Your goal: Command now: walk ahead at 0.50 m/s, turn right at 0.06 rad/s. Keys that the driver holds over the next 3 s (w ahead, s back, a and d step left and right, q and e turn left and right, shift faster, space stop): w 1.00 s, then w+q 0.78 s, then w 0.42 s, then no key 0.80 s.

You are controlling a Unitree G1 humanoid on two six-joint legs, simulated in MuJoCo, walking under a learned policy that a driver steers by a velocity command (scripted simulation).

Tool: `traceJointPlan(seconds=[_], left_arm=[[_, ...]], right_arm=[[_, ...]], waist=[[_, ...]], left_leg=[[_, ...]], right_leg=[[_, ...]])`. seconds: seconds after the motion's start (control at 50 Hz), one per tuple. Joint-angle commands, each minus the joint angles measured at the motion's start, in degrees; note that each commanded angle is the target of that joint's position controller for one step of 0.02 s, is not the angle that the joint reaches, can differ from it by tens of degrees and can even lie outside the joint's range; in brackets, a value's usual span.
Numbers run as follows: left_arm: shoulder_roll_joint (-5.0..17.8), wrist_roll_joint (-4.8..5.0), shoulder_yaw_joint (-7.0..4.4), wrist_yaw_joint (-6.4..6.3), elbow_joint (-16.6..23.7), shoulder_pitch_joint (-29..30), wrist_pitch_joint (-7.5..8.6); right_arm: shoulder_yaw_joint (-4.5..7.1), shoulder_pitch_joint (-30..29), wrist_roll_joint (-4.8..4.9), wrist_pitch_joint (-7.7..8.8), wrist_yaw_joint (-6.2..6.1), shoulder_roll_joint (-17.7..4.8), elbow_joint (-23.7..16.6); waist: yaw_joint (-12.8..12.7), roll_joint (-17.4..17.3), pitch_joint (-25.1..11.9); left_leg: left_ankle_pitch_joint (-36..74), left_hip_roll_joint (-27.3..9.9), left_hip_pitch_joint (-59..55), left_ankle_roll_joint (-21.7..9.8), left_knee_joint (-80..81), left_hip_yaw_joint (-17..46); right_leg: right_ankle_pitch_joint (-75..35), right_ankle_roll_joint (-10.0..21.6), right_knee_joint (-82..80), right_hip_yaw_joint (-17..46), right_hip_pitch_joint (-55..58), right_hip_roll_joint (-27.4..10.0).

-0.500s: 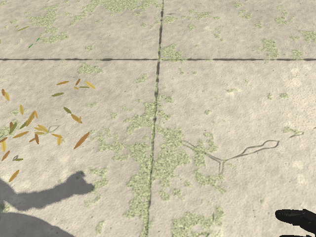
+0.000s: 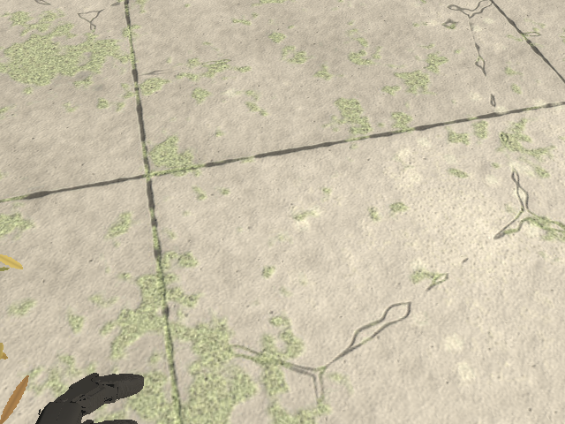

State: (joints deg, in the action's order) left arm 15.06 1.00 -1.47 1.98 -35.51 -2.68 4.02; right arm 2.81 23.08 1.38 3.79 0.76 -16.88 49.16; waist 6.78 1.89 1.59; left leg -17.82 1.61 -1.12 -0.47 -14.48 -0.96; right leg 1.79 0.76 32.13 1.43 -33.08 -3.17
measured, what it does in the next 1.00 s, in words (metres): walks ahead: right foot, then left foot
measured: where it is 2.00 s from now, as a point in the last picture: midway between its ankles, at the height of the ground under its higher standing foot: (222, 190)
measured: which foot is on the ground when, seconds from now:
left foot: down 0.00-0.06, up 0.08-0.58, down 0.60-1.00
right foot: up 0.00-0.04, down 0.06-0.60, up 0.62-1.00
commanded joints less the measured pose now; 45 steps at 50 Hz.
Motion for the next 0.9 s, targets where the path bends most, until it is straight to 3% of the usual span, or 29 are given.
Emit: traceJointPlan(seconds=[0.02, 0.04, 0.06, 0.08, 0.1, 0.12, 0.14, 0.16, 0.18, 0.22, 0.26, 0.32, 0.38, 0.48, 0.54, 0.56, 0.58, 0.6, 0.62, 0.64, 0.66, 0.68, 0.7, 0.72, 0.74, 0.78, 0.82, 0.9], left_arm=[[6.2, 0.02, -2.2, 0.38, 4.6, 1.3, 1.18], [7.8, -0.31, -3.21, 0.1, 2.9, -4.5, 1.1], [10.5, -0.6, -4.53, -0.46, 0.6, -13.2, 0.89], [16.2, -1.93, -5.74, -1.03, -0.2, -21.4, 0.51], [15.8, -1.08, -5.57, -0.76, -1.3, -23.7, 0.2], [11.6, -0.49, -4.22, -0.68, -1.3, -21.3, 0.23], [10.2, -0.26, -3.64, -0.66, -1.1, -17.3, 0.28], [8.9, -0.7, -3.18, -0.49, -0.9, -14.1, 0.36], [7.7, -1.2, -2.82, -0.26, -0.8, -11.9, 0.6], [7.0, -1.27, -2.8, -0.11, -1.2, -10.2, 1.34], [7.8, -0.98, -3.1, -0.25, -2.5, -10.6, 2.06], [8.8, -0.94, -3.41, -0.96, -4.5, -12.7, 1.95], [10.0, -0.54, -3.61, -1.5, -6.2, -15.4, 1.51], [11.3, 0.04, -3.95, -1.9, -9.9, -20.7, 0.23], [12.1, 0.14, -4.29, -2.4, -11.0, -20.7, -0.79], [12.6, 0.1, -4.38, -2.55, -11.0, -19.7, -1.09], [11.9, -0.1, -4.01, -2.72, -10.9, -19.0, -1.43], [9.8, -1.07, -2.93, -2.95, -9.7, -19.2, -1.35], [2.9, -1.11, -0.86, -2.27, -8.6, -26.7, -0.14], [6.8, -0.4, -1.58, -1.96, -9.6, -23.9, 1.13], [10.4, 1.25, -2.69, -1.55, -7.8, -18.3, 1.83], [10.0, 1.26, -2.54, -1.68, -6.9, -14.7, 2.1], [9.5, 0.32, -2.68, -1.9, -6.6, -12.8, 1.99], [8.8, -0.12, -2.87, -2.0, -7.0, -13.9, 1.44], [7.6, -0.2, -2.71, -2.01, -7.5, -15.3, 0.79], [5.9, -0.46, -2.36, -2.25, -7.7, -15.7, -0.27], [5.4, -0.83, -2.16, -2.45, -6.3, -11.8, -0.51], [3.8, -0.76, -1.46, -1.7, -4.6, -3.9, 0.31]], right_arm=[[2.6, -1.1, 0.3, -0.27, -0.59, -11.2, -2.3], [2.46, -1.8, 0.36, -0.5, -0.76, -11.0, -2.4], [1.74, -1.8, -0.25, -0.49, -0.94, -9.4, -2.9], [-0.04, 1.5, -1.44, 0.28, -0.85, -4.4, -5.1], [-0.83, 4.1, -1.15, 1.38, -0.61, -2.5, -4.7], [0.72, -0.9, 0.32, 1.95, -0.19, -8.1, -5.3], [0.96, -5.2, 0.79, 2.25, -0.04, -8.9, -6.6], [0.94, -7.2, 0.03, 2.22, -0.22, -8.3, -6.7], [1.14, -7.0, -0.65, 1.83, -0.28, -7.7, -6.6], [0.83, -4.8, -0.67, 0.73, -0.25, -5.5, -5.7], [0.67, -6.2, -1.02, -0.08, -0.5, -4.5, -6.1], [0.35, -12.4, -1.46, 0.05, -0.4, -3.6, -7.8], [-0.29, -18.6, -1.15, 0.82, 0.36, -2.3, -9.2], [-0.42, -26.4, -0.57, 1.56, 1.87, -3.0, -12.3], [0.06, -24.8, -0.69, 1.86, 2.46, -4.4, -12.5], [0.68, -21.2, -0.8, 1.92, 2.3, -5.6, -11.6], [1.98, -13.2, -0.94, 1.88, 1.83, -7.8, -9.2], [3.18, -3.0, -1.42, 1.69, 1.17, -11.5, -7.1], [4.4, 1.5, -1.66, 1.27, 1.03, -16.3, -5.9], [2.97, 2.2, -0.79, 1.06, 1.04, -11.0, -5.9], [2.17, -1.9, -0.69, 1.0, 0.82, -9.0, -6.3], [1.84, -5.9, -0.91, 0.93, 0.7, -7.9, -6.9], [1.43, -8.7, -1.32, 0.98, 0.84, -6.4, -7.1], [1.01, -10.3, -1.96, 1.26, 0.94, -5.1, -7.3], [1.0, -11.0, -2.0, 1.49, 1.08, -4.8, -7.2], [1.29, -10.9, -1.5, 2.18, 1.08, -5.6, -6.3], [1.71, -9.8, -1.46, 2.3, 0.56, -6.9, -5.2], [1.94, -7.0, -1.0, 1.69, -0.24, -8.2, -3.6]], waist=[[-4.9, -7.2, -0.1], [-8.3, -6.5, -3.6], [-12.3, -5.4, -9.6], [-13.3, 5.1, -19.4], [-12.5, 14.0, -24.6], [-13.1, 8.5, -16.8], [-12.0, 5.9, -9.6], [-10.4, 2.6, -5.8], [-8.4, 2.6, -3.6], [-6.0, 3.7, -3.5], [-5.4, 2.9, -2.2], [-6.8, 1.1, -0.1], [-9.2, 0.8, 1.2], [-11.5, 0.7, 3.0], [-9.5, 2.1, 1.2], [-7.1, 2.9, -1.3], [-3.1, 2.2, -6.5], [0.8, -1.2, -14.9], [-2.0, -15.6, -22.9], [0.2, -14.1, -24.1], [-0.3, -10.9, -14.5], [-1.9, -6.7, -8.9], [-3.5, -4.7, -4.8], [-5.6, -6.1, -3.7], [-6.7, -7.0, -3.6], [-7.8, -6.7, -2.7], [-7.2, -5.7, -0.9], [-4.6, -5.1, 0.7]], left_leg=[[30.6, -15.6, 0.9, -8.2, -1.5, 7.6], [38.8, -13.7, 1.8, -7.0, -8.5, 5.3], [38.1, -11.0, 7.3, -5.2, -19.6, 2.9], [18.7, -5.0, 26.6, -1.4, -41.5, -0.4], [-15.5, 0.7, 38.6, -0.4, -53.3, 5.1], [-13.8, -2.7, 44.9, -0.9, -58.1, 7.4], [-8.2, -5.3, 46.2, -1.4, -56.8, 5.5], [-3.7, -7.1, 44.4, -1.1, -54.2, 4.6], [-0.6, -8.6, 41.4, -0.7, -51.5, 4.8], [2.4, -9.5, 36.6, 0.3, -49.2, 4.7], [5.6, -9.7, 37.4, 1.4, -45.9, 4.3], [14.9, -9.7, 40.1, 2.2, -35.8, 4.2], [23.4, -7.9, 37.4, 1.8, -24.6, 2.5], [21.8, -5.9, 38.7, -0.2, -16.5, 2.3], [15.1, -4.3, 34.9, -2.5, -14.2, 1.2], [13.7, -2.5, 28.8, -3.6, -13.4, -0.6], [15.2, -1.1, 17.3, -5.3, -12.4, -1.9], [18.7, -8.6, -0.6, -8.7, -15.7, 5.8], [6.8, -22.5, -22.3, -18.3, -11.8, 33.1], [-0.2, -23.4, -23.2, -18.3, -5.0, 42.5], [-1.6, -21.6, -15.8, -15.5, -3.4, 34.2], [2.4, -19.5, -7.3, -14.0, -2.1, 27.5], [7.4, -17.4, 0.1, -13.4, -0.2, 22.8], [11.3, -15.7, 5.1, -12.9, 1.6, 19.4], [13.0, -14.8, 8.0, -13.1, 3.3, 17.5], [16.7, -14.3, 11.3, -14.0, 5.7, 13.7], [19.1, -14.0, 11.7, -14.2, 7.3, 11.0], [19.7, -11.4, 10.8, -11.6, 7.9, 5.3]], right_leg=[[2.5, 2.4, -3.3, -1.8, 7.0, 2.0], [2.1, 3.9, -5.0, -3.2, 15.7, 3.4], [1.3, 5.9, -4.0, -1.4, 29.1, 1.4], [3.5, 12.9, -2.8, 19.0, 51.2, -13.4], [14.1, 17.7, -11.5, 39.0, 56.9, -19.5], [20.2, 15.3, -13.7, 35.4, 51.7, -17.5], [17.2, 13.8, -15.1, 27.8, 43.7, -15.5], [11.6, 13.1, -16.6, 22.6, 36.6, -13.1], [6.5, 12.6, -18.5, 18.7, 31.0, -11.1], [1.7, 13.1, -21.6, 14.6, 25.6, -9.4], [-2.4, 13.7, -23.5, 11.0, 23.5, -9.0], [-5.6, 12.9, -24.5, 6.9, 24.3, -7.9], [-4.5, 11.2, -25.0, 3.6, 24.6, -6.5], [-5.3, 10.7, -21.9, 4.4, 33.2, -10.1], [-14.8, 9.1, -16.9, 4.8, 38.1, -11.5], [-24.3, 8.3, -12.5, 3.8, 38.2, -10.6], [-30.6, 6.8, -3.3, 1.6, 36.0, -7.9], [-19.9, 4.9, 12.0, -0.4, 25.5, -5.1], [14.2, 0.3, 34.1, -1.7, 1.1, 5.4], [31.5, 0.7, 40.7, 6.3, -6.1, 5.6], [28.0, 1.3, 42.5, 5.8, -10.8, 2.4], [22.7, 1.3, 40.0, 3.7, -10.0, -0.6], [19.2, 1.0, 36.4, 2.7, -8.3, -2.4], [16.6, 0.7, 34.1, 3.1, -4.5, -4.0], [15.4, 0.2, 32.8, 3.0, -1.8, -4.4], [13.6, -0.9, 29.7, 2.3, -0.9, -4.9], [8.4, -2.0, 24.0, 2.0, -3.7, -5.4], [-4.6, -2.1, 8.5, 0.3, -2.1, -3.7]])
Next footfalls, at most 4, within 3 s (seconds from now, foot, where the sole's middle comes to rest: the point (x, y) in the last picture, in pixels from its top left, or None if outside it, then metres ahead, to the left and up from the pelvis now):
0.06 right None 0.21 -0.13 -0.78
0.60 left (222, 407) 0.51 0.10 -0.77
1.12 right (310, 288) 0.80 -0.14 -0.78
1.64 left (198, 227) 1.04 0.15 -0.77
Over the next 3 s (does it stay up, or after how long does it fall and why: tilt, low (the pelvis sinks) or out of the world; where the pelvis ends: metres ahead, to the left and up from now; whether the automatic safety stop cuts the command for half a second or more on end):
stays up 1.39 0.23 0.00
